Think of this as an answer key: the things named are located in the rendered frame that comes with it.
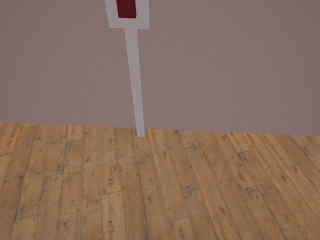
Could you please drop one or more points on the panel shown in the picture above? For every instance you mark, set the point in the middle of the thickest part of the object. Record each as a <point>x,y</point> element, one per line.
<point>131,28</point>

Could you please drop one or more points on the button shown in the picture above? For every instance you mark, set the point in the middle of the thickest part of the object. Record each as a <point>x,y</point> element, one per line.
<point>126,8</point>

